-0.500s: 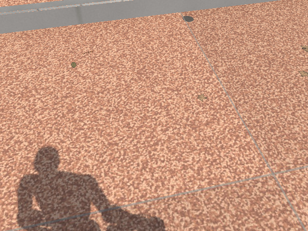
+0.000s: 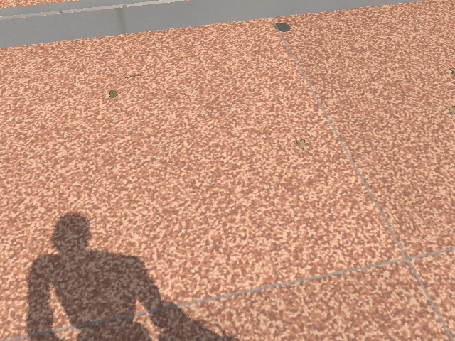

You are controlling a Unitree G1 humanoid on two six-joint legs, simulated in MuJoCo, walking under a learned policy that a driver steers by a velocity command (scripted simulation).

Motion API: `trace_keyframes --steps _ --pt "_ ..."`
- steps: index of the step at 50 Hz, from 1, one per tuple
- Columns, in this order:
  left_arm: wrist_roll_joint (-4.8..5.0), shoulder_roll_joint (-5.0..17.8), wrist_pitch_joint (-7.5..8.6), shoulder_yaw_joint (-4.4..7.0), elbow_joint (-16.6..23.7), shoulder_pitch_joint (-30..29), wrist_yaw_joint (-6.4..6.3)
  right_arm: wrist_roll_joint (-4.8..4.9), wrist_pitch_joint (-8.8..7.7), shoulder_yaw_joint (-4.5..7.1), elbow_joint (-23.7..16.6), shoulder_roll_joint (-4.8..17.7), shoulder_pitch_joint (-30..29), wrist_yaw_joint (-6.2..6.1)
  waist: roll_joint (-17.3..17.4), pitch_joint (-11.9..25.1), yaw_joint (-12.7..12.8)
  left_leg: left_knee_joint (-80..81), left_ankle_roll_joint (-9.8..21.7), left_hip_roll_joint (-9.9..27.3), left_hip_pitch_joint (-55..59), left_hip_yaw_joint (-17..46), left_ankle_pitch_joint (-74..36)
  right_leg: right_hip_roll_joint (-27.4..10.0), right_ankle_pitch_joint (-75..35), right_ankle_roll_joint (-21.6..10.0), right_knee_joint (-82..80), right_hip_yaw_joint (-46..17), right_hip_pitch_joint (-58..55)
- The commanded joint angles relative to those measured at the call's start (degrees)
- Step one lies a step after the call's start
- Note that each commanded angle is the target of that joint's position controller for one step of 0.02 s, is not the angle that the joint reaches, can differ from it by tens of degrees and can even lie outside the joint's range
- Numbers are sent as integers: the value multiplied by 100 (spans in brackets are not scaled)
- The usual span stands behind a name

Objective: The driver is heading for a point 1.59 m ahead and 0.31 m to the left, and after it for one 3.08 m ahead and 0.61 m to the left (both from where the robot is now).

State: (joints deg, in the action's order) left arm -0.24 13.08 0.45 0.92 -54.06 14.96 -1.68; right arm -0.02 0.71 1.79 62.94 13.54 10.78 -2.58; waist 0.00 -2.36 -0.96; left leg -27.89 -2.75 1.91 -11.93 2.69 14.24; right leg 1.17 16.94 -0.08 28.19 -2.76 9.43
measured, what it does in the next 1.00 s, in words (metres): walks ahead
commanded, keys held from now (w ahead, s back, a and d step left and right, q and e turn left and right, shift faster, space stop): no key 0.34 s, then w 0.66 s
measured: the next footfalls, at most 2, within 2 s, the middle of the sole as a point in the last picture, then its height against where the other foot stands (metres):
right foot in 1.02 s outside the picture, level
left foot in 1.56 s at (191, 274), level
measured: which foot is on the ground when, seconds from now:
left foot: down 0.00-1.00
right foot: down 0.00-0.58, up 0.60-1.00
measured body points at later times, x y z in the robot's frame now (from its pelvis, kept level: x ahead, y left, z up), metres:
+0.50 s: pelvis +0.02 +0.01 -0.01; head +0.01 +0.02 +0.44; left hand +0.01 +0.26 -0.16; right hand +0.02 -0.24 -0.16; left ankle +0.01 +0.14 -0.73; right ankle -0.02 -0.12 -0.74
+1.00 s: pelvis +0.23 +0.01 -0.02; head +0.26 +0.01 +0.43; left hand +0.47 +0.22 -0.10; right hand +0.09 -0.23 -0.15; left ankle +0.01 +0.13 -0.74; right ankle +0.38 -0.10 -0.73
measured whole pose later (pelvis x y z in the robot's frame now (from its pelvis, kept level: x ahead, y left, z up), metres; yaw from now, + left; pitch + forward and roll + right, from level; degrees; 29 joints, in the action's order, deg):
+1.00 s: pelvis +0.23 +0.01 -0.02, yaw +0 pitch +2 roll +0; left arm 1.8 13.1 5.9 1.2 -47.1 -3.9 2.6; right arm 0.5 -3.7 1.5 61.8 12.5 31.4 -1.3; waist -0.4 -2.0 -5.2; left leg -11.6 -0.2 0.7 11.5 -0.3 24.5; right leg -0.5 2.6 -4.3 30.7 2.8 31.4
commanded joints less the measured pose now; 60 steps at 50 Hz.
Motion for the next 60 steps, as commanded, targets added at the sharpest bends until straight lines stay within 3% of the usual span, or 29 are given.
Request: trace_keyframes --steps 1,17,18,20,22,25,26,28,29,30,31,32,34,35,37,41,43,46,48,49,50,51,52,53,54,55,56,58,60 --pt "6 598 51 106 85 196 -23 0 -30 92 -103 624 149 -25 -7 4 3 347 110 -29 183 -74 -789 -161 -894 -60 -587 -109 369" --pt "24 462 35 35 -393 408 -43 5 -31 24 1 458 429 -35 7 -77 39 342 143 -80 89 -118 -718 -121 -777 -30 -585 -23 415" --pt "24 408 24 22 -466 509 -50 5 -26 3 56 380 541 -37 -20 52 42 332 154 -157 136 -204 -190 -71 -187 -46 -633 21 366" --pt "87 611 -11 91 -459 503 -90 64 -26 26 41 417 569 -56 -183 -212 71 14 275 -399 -252 -426 1571 -62 1841 -258 -702 -103 665" --pt "132 742 42 137 -404 580 -91 62 -136 16 -99 365 431 -33 -387 -662 153 -279 414 -376 -852 -383 2142 -449 2922 -562 -1000 -684 955" --pt "203 1037 191 272 -447 853 -37 103 -433 -39 -247 84 372 119 -1105 -688 224 -1417 468 -305 -1190 -536 1092 -1483 3196 -1155 -1647 -2169 721" --pt "210 997 213 269 -379 693 -21 135 -508 -35 -260 88 445 170 -1058 -757 113 -1389 583 -213 -985 -455 1089 -1586 3063 -1219 -1699 -2300 971" --pt "244 867 223 219 -138 16 19 183 -596 -20 -43 42 1187 215 -860 -838 -389 -48 781 -245 302 -434 986 -1124 2400 -885 -1197 -1550 1710" --pt "225 637 258 163 -6 -248 35 132 -613 66 158 305 1800 212 -184 -678 -575 466 826 135 1134 309 798 -632 1459 -591 -72 -831 2195" --pt "193 269 354 82 216 -416 24 140 -654 273 329 1080 2608 258 1497 -368 -760 1459 1368 1222 1791 2361 1641 166 911 -179 1919 327 2958" --pt "240 391 481 110 325 -439 12 41 -728 253 291 1174 2748 321 1629 -312 -683 1942 1845 2027 1922 3982 1615 155 1478 -190 3211 -43 3604" --pt "305 512 561 144 279 -323 63 6 -785 146 131 799 2239 320 893 -555 -363 1824 1802 2029 1805 3620 1270 -181 1126 -320 3936 -323 3927" --pt "261 509 648 172 160 -228 155 55 -797 70 -107 556 1749 354 456 -564 -160 1849 1484 1566 1803 2355 527 -545 175 -475 3956 -173 4093" --pt "206 619 666 232 204 -426 181 52 -758 11 -138 399 1719 354 432 -551 -164 1900 1326 1373 1797 1823 -173 -685 -154 -466 3694 -76 4036" --pt "169 484 639 241 255 -602 265 9 -655 -54 -110 224 1983 304 586 -388 -206 1936 1209 1062 1782 1092 -1245 -718 -495 -342 3259 199 3770" --pt "160 107 577 81 675 -1635 327 -26 -546 -25 -282 554 1978 140 468 -561 -332 2198 1257 853 1034 443 -1560 -511 -1264 -60 1545 535 3163" --pt "184 169 563 57 821 -1988 359 6 -552 23 -293 725 2101 108 602 -622 -377 2363 1291 889 753 337 -1437 -351 -1578 -35 939 669 2637" --pt "217 392 560 85 983 -2208 413 109 -561 88 -269 776 2134 97 623 -726 -238 2298 1231 1153 1122 274 -1766 -344 -1717 -224 431 504 2448" --pt "204 618 589 181 974 -1944 435 89 -521 141 -318 858 2000 101 663 -424 50 1756 1095 1259 1549 144 -3179 -199 -1538 -417 284 530 1960" --pt "203 779 591 270 868 -1502 422 54 -478 171 -355 922 1919 106 763 -43 316 1146 1013 1230 1648 29 -4317 -27 -1398 -531 349 637 1328" --pt "226 991 571 409 583 -586 388 7 -421 161 -408 880 1840 114 763 527 763 80 885 1026 1468 -146 -5027 146 -1338 -690 354 733 209" --pt "222 1252 534 524 326 415 332 -47 -406 110 -539 807 1751 132 605 1164 1192 -1361 713 806 443 -234 -4204 -372 -1145 -946 445 149 -1401" --pt "71 1836 495 659 157 1202 312 -48 -507 -110 -646 -19 2474 217 -944 2258 910 -3864 310 -223 -1749 -373 -1164 -2027 317 -1945 -45 -2684 -3572" --pt "75 1419 493 515 115 1074 339 77 -695 -110 -571 35 2341 256 -1256 2479 897 -4904 403 -512 -2428 491 1638 -2394 913 -2056 -1260 -4380 -3435" --pt "115 1081 531 406 176 430 348 269 -812 43 -827 553 1671 274 -1051 1316 728 -5250 552 -147 -2991 483 1384 -2163 907 -1689 -1397 -3580 -2506" --pt "114 858 560 336 308 -150 356 311 -860 72 -958 686 1216 243 -544 736 533 -5057 631 186 -2877 321 824 -1975 283 -1507 -1505 -2670 -1501" --pt "62 679 592 280 352 -506 392 246 -840 118 -972 673 1037 191 -193 409 323 -4697 627 414 -2579 216 421 -1737 -421 -1384 -1654 -1966 -653" --pt "-10 484 634 228 291 -705 431 153 -670 152 -914 435 1298 149 -415 290 -41 -4188 602 663 -1878 230 107 -1351 -846 -1265 -1947 -1161 199" --pt "16 556 664 236 144 -503 404 120 -557 166 -961 327 1262 133 -413 109 -125 -3858 526 712 -1870 112 11 -1263 -1119 -1367 -2177 -794 549"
